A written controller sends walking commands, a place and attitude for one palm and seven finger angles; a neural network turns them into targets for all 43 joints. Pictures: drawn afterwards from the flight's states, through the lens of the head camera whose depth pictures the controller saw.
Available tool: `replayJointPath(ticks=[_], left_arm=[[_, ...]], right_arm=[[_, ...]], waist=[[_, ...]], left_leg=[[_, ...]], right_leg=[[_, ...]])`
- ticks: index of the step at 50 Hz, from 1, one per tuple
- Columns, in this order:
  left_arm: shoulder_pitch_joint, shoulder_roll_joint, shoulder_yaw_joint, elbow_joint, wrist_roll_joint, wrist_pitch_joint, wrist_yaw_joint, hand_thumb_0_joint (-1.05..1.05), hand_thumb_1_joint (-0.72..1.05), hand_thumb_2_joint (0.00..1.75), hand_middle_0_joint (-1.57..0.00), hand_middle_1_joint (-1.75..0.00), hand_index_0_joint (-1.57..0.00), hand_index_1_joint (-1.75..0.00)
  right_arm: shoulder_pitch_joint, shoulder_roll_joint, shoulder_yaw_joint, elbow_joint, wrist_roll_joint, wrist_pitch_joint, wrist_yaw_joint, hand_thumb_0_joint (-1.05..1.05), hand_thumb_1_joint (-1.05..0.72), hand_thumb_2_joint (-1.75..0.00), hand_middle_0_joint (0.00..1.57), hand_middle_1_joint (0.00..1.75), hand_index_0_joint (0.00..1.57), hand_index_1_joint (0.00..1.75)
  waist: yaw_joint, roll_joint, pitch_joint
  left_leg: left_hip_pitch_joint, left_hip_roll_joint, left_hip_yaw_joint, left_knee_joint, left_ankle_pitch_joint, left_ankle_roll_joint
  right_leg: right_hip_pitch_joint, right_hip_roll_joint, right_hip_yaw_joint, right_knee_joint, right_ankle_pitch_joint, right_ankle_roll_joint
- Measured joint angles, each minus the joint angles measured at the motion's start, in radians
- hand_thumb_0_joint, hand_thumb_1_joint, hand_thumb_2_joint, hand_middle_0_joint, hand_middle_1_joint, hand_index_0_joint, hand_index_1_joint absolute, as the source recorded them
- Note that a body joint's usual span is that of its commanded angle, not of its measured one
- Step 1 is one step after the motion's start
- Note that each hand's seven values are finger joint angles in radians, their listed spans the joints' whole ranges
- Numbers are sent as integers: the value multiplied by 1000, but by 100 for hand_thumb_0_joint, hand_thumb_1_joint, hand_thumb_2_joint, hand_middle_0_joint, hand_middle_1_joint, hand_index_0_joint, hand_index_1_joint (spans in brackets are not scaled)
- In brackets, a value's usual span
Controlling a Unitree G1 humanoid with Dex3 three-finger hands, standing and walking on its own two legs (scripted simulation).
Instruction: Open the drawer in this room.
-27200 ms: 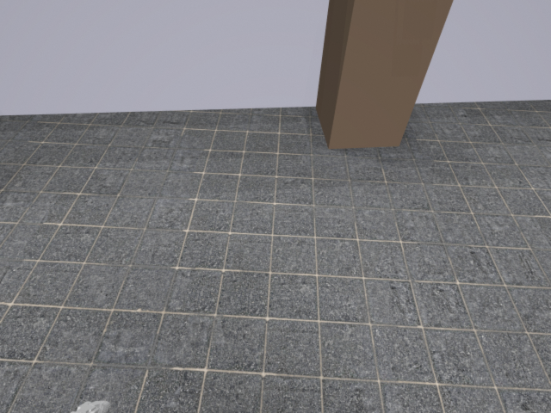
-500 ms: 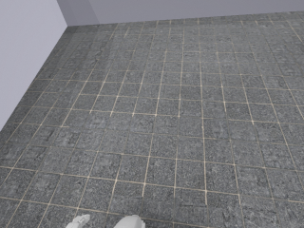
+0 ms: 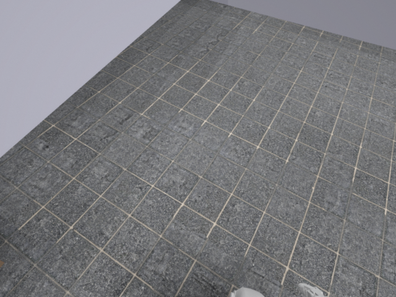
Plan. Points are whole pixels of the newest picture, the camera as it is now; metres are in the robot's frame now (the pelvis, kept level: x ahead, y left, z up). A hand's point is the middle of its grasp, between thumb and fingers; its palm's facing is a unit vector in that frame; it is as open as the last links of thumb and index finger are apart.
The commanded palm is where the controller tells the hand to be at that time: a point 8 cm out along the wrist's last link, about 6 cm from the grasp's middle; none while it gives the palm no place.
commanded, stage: turn to face it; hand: left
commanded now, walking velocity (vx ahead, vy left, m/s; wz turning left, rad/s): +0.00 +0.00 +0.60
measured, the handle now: out of the picture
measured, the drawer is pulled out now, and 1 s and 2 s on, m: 0.00 0.00 0.00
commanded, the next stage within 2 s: take the last steps up to it in 1.86 s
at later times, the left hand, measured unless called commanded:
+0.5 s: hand out of the picture +0.08 +0.17 -0.13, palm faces +0.26 -0.92 -0.29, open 7.3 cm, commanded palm none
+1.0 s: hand out of the picture -0.10 +0.22 -0.17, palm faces +0.60 -0.76 -0.25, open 7.4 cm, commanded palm none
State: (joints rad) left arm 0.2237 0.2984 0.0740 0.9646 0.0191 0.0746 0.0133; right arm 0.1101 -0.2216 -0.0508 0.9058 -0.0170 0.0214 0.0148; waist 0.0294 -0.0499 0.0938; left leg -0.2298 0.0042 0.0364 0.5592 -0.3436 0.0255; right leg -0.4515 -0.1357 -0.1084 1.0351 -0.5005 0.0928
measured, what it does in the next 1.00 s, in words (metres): steps on the spot, turning left: right foot, then left foot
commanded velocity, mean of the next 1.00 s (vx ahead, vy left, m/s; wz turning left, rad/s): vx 0.00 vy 0.00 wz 0.60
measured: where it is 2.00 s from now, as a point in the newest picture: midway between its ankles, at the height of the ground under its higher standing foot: outside the picture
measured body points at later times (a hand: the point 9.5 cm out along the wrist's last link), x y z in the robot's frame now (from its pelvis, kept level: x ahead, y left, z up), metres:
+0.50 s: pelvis +0.01 -0.05 +0.01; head +0.06 -0.07 +0.45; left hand +0.06 +0.22 -0.11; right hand +0.13 -0.29 -0.16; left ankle -0.07 +0.08 -0.64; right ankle +0.04 -0.14 -0.73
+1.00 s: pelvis -0.01 +0.00 +0.01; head +0.01 +0.05 +0.45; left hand -0.13 +0.26 -0.15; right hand +0.23 -0.14 -0.11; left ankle -0.05 +0.07 -0.73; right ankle +0.06 -0.15 -0.65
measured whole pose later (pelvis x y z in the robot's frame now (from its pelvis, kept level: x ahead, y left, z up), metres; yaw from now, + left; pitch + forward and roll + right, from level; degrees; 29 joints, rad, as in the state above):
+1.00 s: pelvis -0.01 +0.00 +0.01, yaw +35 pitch +0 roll -2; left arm 0.20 0.29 0.07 0.94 0.02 0.06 0.01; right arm 0.13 -0.23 -0.04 0.90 -0.02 0.02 0.01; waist 0.02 -0.04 0.10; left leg -0.25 -0.02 0.02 0.50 -0.25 0.06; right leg -0.48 -0.12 -0.05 1.12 -0.42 0.10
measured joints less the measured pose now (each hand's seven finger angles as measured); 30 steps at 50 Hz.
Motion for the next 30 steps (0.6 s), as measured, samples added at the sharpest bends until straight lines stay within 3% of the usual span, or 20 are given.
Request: replayJointPath(ticks=[4, 8, 14, 16, 18, 21, 24, 27, 30], left_arm=[[-34, -4, -3, -24, -4, -12, -7, 1, 91, 90, -19, -30, -20, -30], [-70, -20, -11, -50, -6, -17, -7, 1, 91, 90, -19, -30, -20, -30], [-123, -52, -26, -85, -13, -26, -5, 0, 91, 90, -20, -30, -20, -30], [-130, -63, -33, -98, -15, -38, -6, 0, 91, 90, -20, -30, -20, -30], [-131, -77, -41, -109, -10, -61, -4, 0, 91, 90, -20, -30, -20, -30], [-120, -103, -54, -117, -4, -75, 1, 0, 91, 90, -20, -30, -20, -30], [-95, -120, -59, -115, -1, -71, 4, 0, 91, 90, -20, -30, -21, -30], [-68, -123, -60, -105, 2, -70, 5, 0, 90, 90, -20, -30, -21, -30], [-42, -119, -58, -93, 5, -68, 4, 0, 90, 90, -20, -30, -21, -30]], right_arm=[[20, 8, 7, 9, 0, 2, -5, 0, -91, -90, 20, 30, 20, 30], [43, 13, 5, 14, -2, 5, -4, 0, -91, -90, 20, 30, 20, 30], [79, 7, -9, 21, -8, 17, -4, 0, -91, -90, 20, 30, 20, 30], [93, -1, -16, 25, -6, 22, -5, 0, -91, -90, 20, 30, 20, 30], [103, -14, -26, 31, 2, 26, -4, 1, -91, -90, 20, 30, 20, 30], [104, -35, -41, 42, 3, 45, -4, 1, -91, -90, 20, 30, 20, 30], [99, -51, -47, 49, -2, 56, 7, 1, -91, -90, 20, 30, 20, 30], [91, -54, -46, 52, -2, 63, 15, 1, -91, -90, 20, 30, 19, 30], [77, -51, -41, 54, -2, 68, 19, 1, -91, -90, 20, 30, 19, 30]], waist=[[-2, 10, -4], [-18, 18, -9], [-55, 46, -7], [-64, 60, -10], [-68, 82, -9], [-75, 99, 2], [-75, 102, 6], [-73, 92, 7], [-64, 77, 9]], left_leg=[[29, -16, -43, -70, 46, 6], [34, -34, -83, -96, 66, 6], [5, -53, -150, -64, 58, -16], [-16, -61, -176, -31, 43, -30], [-56, -65, -189, 63, -4, -44], [-162, -68, -135, 374, -152, -57], [-231, -38, -84, 581, -100, -77], [-251, -4, -62, 621, -55, -94], [-236, 21, -47, 556, -56, -105]], right_leg=[[-41, 27, 55, 59, 73, 15], [-31, 41, 86, -6, 82, 23], [56, 82, 96, -232, 64, 13], [117, 99, 86, -374, 130, 4], [160, 105, 62, -465, 220, -40], [179, 83, 18, -449, 188, -109], [216, 60, -18, -488, 195, -115], [241, 41, -52, -519, 206, -113], [256, 23, -88, -533, 208, -109]])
